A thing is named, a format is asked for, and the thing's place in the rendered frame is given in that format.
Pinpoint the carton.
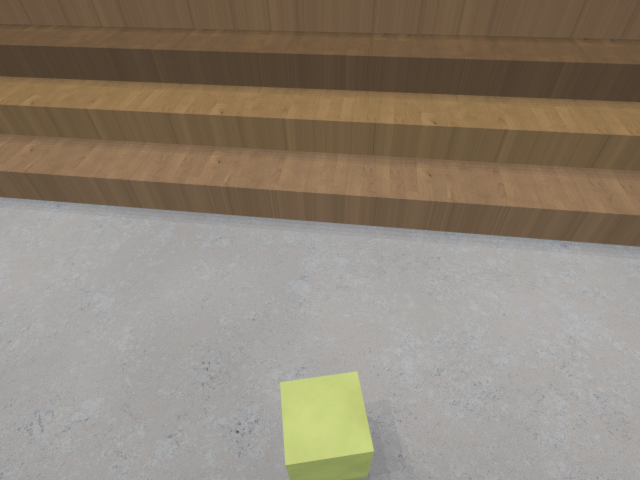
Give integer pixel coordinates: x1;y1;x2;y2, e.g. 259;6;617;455
280;371;374;480

